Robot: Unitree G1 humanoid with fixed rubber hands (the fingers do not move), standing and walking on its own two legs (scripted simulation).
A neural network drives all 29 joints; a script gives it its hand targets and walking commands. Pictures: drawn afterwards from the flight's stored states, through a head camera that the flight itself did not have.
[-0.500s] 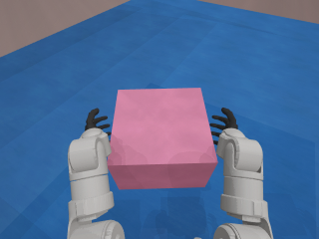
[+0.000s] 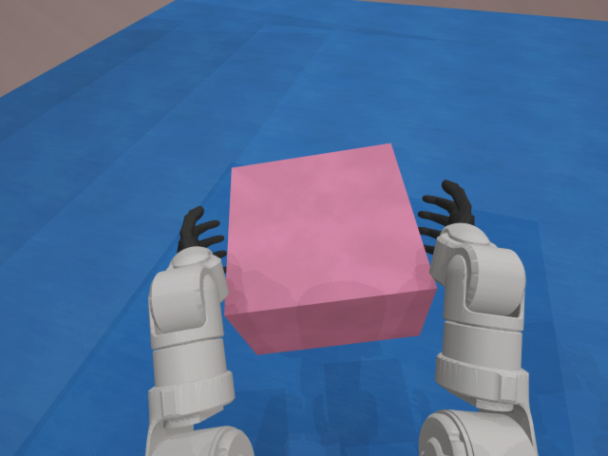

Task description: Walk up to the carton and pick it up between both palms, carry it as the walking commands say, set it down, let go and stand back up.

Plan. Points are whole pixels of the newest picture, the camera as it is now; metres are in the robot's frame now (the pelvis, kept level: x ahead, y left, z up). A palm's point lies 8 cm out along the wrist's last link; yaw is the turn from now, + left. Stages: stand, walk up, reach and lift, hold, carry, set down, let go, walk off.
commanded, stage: carry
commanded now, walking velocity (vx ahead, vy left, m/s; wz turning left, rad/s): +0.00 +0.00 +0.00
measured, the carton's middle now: (323, 249) +0.41 -0.02 +0.05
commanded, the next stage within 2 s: none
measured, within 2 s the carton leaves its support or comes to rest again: neither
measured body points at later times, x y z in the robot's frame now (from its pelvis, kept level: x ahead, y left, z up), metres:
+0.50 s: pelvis -0.03 +0.02 +0.01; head -0.06 +0.03 +0.46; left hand +0.31 +0.17 +0.12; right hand +0.31 -0.16 +0.15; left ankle +0.03 +0.15 -0.73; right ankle +0.07 -0.09 -0.72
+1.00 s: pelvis +0.01 +0.02 +0.01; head -0.02 +0.03 +0.46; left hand +0.34 +0.18 +0.13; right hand +0.34 -0.14 +0.14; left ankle +0.03 +0.15 -0.73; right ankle +0.07 -0.09 -0.73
